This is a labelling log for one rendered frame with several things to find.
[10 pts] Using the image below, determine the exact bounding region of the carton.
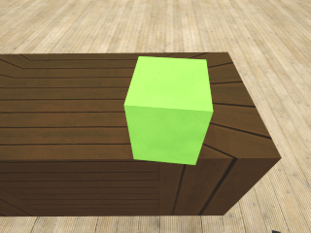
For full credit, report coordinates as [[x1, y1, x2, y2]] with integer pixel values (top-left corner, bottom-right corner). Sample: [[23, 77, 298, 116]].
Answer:
[[124, 56, 214, 165]]

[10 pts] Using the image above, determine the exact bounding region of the pedestal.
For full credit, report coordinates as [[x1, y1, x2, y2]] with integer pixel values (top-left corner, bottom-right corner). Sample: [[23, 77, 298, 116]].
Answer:
[[0, 51, 282, 217]]

